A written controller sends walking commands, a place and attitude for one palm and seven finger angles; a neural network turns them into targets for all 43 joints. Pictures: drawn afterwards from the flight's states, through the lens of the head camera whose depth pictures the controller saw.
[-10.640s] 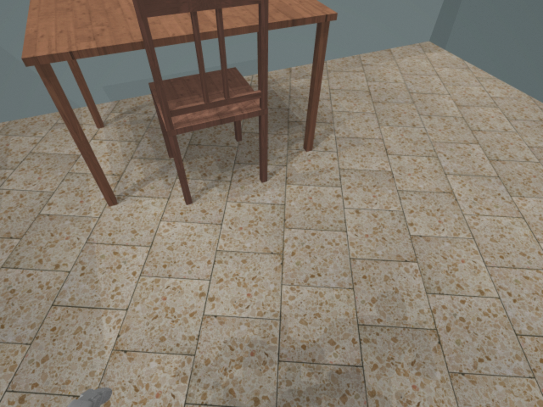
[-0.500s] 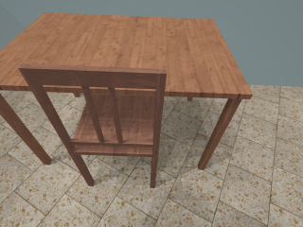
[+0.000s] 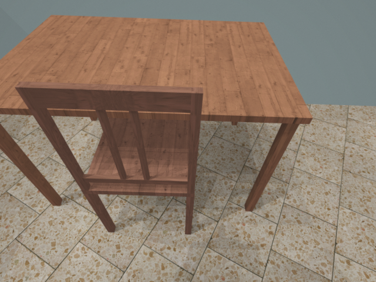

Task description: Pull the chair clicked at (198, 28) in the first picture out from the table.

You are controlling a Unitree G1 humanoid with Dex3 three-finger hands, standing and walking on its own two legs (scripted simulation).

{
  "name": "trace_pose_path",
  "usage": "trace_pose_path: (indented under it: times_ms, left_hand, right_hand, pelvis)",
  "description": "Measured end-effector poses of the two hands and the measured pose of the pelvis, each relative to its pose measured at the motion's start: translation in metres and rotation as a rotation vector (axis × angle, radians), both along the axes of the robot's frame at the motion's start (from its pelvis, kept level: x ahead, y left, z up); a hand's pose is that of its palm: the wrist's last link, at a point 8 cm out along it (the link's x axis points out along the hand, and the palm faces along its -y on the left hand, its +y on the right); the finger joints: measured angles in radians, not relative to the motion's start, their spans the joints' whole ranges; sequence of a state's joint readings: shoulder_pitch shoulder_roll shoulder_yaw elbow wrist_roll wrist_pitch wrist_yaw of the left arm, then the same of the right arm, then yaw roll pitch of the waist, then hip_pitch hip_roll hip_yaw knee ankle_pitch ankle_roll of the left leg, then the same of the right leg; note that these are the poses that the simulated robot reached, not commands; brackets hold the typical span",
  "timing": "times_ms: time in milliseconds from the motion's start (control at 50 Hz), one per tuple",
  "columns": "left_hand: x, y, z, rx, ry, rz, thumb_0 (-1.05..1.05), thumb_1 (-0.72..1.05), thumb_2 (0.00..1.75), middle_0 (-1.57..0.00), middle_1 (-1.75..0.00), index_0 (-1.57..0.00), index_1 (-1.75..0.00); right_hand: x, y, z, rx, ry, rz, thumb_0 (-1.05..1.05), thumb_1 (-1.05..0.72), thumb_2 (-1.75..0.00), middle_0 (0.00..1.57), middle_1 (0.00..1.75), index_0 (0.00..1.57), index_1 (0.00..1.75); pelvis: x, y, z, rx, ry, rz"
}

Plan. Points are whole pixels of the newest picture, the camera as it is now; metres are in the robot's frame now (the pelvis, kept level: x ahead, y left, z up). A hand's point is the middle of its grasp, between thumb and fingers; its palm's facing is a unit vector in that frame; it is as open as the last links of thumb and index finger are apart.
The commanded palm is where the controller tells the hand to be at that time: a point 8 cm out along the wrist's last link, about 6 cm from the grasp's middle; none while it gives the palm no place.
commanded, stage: look again from close up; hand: left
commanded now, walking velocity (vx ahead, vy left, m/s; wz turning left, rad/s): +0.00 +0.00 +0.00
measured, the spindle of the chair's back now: (113, 148) +0.49 +0.27 -0.08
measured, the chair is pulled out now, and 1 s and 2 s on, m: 0.00 0.00 0.00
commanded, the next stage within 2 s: shuffle to correct the standing spot in 1.10 s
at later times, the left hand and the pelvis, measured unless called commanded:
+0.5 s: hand out of the picture -0.03 +0.14 -0.18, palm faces +0.07 -0.99 -0.15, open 7.4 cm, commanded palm none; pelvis +0.01 -0.01 +0.00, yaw +0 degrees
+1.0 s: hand out of the picture -0.03 +0.12 -0.17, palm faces +0.07 -0.99 -0.15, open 7.4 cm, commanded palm none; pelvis +0.01 -0.02 +0.00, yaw +0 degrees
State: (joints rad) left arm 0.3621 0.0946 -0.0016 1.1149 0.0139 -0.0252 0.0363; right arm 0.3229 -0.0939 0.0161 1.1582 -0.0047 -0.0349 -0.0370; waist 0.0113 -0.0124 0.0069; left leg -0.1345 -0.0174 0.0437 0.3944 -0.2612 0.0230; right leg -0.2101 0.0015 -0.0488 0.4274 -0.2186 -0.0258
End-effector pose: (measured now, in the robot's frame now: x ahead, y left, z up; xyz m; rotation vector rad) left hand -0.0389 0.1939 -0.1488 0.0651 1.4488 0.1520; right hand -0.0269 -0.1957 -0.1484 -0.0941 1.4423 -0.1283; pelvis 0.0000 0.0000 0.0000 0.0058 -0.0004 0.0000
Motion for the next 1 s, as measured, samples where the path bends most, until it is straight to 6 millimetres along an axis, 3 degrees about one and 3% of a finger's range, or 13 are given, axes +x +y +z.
trace_pose_path:
  times_ms: [660,1000]
  left_hand:
    - [0.009,-0.011,0.002,0.017,-0.01,0.005,0.0,0.91,0.9,-0.2,-0.3,-0.2,-0.3]
    - [0.001,-0.021,0.003,0.013,0.008,0.012,0.0,0.91,0.9,-0.2,-0.3,-0.2,-0.3]
  right_hand:
    - [0.01,-0.014,-0.002,0.006,-0.003,0.008,0.0,-0.91,-0.9,0.19,0.3,0.2,0.3]
    - [0.006,-0.024,-0.002,0.006,0.012,0.009,0.0,-0.91,-0.9,0.19,0.3,0.2,0.3]
  pelvis:
    - [0.009,-0.015,0.0,0.004,-0.003,0.003]
    - [0.006,-0.025,0.0,0.003,0.003,0.006]
